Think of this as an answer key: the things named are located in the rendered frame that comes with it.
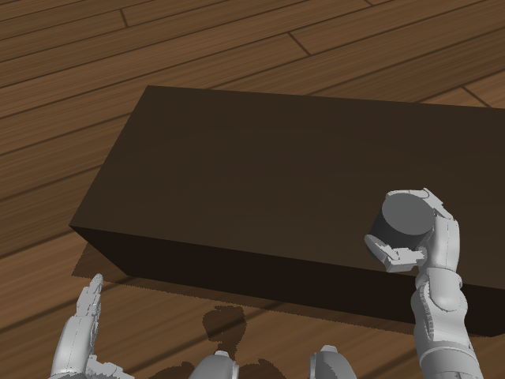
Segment can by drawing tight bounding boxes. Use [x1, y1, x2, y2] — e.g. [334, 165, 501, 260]
[366, 193, 435, 264]

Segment left robot hand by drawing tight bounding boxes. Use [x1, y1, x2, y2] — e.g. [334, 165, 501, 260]
[50, 273, 135, 379]

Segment right robot hand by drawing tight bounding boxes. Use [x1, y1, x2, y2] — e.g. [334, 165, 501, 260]
[365, 188, 460, 272]

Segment right robot arm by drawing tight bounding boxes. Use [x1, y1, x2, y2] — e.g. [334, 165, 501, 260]
[410, 267, 484, 379]

